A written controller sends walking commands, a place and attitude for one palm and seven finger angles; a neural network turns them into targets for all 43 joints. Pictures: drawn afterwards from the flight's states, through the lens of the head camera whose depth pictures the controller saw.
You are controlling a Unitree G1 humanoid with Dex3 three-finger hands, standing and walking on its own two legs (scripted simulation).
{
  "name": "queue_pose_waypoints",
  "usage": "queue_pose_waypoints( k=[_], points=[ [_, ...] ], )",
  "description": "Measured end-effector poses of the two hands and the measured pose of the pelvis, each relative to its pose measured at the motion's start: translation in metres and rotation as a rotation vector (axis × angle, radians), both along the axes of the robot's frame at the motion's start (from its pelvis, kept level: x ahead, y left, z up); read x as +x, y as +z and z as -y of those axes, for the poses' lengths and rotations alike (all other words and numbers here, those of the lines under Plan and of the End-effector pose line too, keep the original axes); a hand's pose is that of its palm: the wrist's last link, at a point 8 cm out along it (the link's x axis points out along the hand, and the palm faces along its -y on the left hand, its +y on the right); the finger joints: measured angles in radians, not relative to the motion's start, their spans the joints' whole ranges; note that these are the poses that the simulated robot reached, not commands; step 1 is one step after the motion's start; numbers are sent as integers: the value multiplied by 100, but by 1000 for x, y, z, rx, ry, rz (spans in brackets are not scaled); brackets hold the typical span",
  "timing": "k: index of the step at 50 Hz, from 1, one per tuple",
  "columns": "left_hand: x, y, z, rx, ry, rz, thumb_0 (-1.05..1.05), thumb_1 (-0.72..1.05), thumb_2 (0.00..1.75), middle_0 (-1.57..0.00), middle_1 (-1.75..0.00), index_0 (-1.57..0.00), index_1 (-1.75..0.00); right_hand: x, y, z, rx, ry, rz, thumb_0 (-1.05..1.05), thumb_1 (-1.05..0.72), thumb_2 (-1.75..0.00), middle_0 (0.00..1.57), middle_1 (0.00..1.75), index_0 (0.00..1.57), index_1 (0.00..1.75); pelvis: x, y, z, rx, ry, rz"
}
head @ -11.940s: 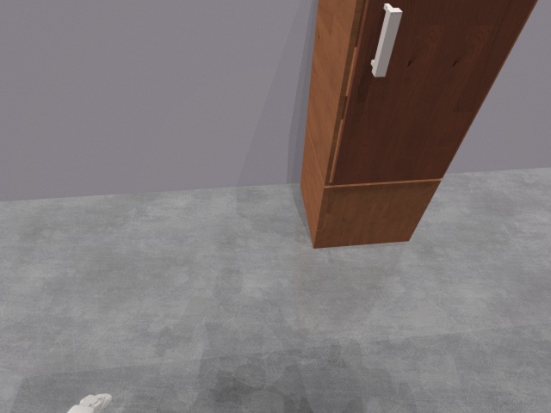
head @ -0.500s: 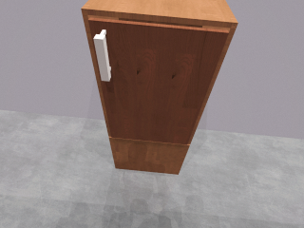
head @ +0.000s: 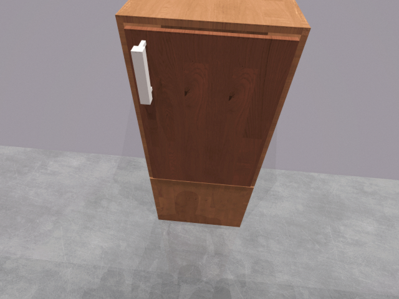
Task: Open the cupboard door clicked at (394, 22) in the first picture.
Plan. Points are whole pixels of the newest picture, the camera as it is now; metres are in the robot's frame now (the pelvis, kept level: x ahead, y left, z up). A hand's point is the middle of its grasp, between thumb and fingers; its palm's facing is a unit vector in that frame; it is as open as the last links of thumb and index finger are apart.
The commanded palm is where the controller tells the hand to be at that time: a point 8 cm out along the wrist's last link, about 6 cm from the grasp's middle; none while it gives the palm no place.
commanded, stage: come to a stop and stand still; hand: left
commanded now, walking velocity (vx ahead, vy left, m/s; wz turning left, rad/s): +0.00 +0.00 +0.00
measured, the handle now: (144, 72) +0.59 +0.19 +0.15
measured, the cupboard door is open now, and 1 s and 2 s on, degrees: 0 0 0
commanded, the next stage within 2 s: look again from close up in 0.12 s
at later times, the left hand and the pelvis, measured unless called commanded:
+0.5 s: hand out of the picture +0.11 +0.24 -0.15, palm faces -0.01 -0.94 -0.33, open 7.4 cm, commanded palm none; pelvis +0.00 +0.00 -0.01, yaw +0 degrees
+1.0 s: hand out of the picture +0.02 +0.21 -0.18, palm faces -0.04 -0.97 -0.24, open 7.4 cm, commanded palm none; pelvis +0.01 +0.01 +0.00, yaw +0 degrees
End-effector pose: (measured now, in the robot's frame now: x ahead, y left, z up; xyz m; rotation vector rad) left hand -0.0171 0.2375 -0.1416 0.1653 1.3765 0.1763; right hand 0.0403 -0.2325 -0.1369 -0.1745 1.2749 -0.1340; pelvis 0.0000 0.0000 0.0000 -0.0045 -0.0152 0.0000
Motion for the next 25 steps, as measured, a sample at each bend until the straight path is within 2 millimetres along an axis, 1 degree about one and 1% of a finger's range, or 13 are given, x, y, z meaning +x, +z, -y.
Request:
queue_pose_waypoints(
  k=[3, 5, 7, 9, 11, 14, 20, 23, 25],
  points=[
    [-10, 1, 2, -3, 4, -29, 1, 91, 90, -20, -30, -19, -29, -5, 0, 3, -2, -3, -17, 0, -91, -90, 20, 30, 20, 30, 0, 1, 2, 1, -1, 1],
    [-13, 1, 3, -4, -18, -41, 1, 91, 90, -20, -30, -19, -29, -6, 0, 8, -6, 7, -17, 0, -91, -90, 20, 30, 20, 30, -1, 0, 2, -4, 4, 4],
    [-12, 1, -1, 6, -25, -36, 1, 91, 90, -20, -30, -20, -29, -4, -1, 15, -23, 8, 4, 0, -91, -90, 20, 30, 20, 30, -1, -3, 2, -12, 10, 0],
    [-5, 1, -7, 23, -30, -22, 1, 91, 90, -20, -30, -20, -30, 0, -2, 23, -43, 3, 26, 1, -91, -90, 20, 30, 20, 30, 0, -6, 1, -16, 12, -1],
    [7, 0, -14, 40, -39, 3, 1, 91, 90, -20, -30, -20, -30, 4, 0, 29, -62, 0, 48, 1, -91, -90, 20, 30, 20, 30, 2, -8, 0, -15, 11, 3],
    [33, 1, -24, 63, -55, 67, 1, 91, 90, -20, -30, -20, -30, 11, 3, 35, -84, 4, 76, 1, -91, -90, 20, 30, 20, 30, 3, -10, 0, -12, 6, 12],
    [86, 15, -40, 100, -93, 227, 1, 91, 90, -20, -30, -20, -29, 29, 12, 44, -110, 31, 127, 1, -91, -90, 20, 30, 20, 30, 2, -9, -1, -13, 5, 26],
    [105, 23, -45, 114, -114, 282, 1, 91, 90, -20, -30, -20, -29, 39, 18, 46, -117, 41, 156, 1, -91, -90, 20, 30, 20, 30, 0, -8, -1, -12, 5, 29],
    [114, 27, -48, 121, -127, 306, 1, 91, 90, -20, -30, -20, -29, 45, 21, 48, -120, 46, 174, 1, -91, -90, 20, 30, 20, 30, -1, -7, -1, -12, 5, 29]
  ],
)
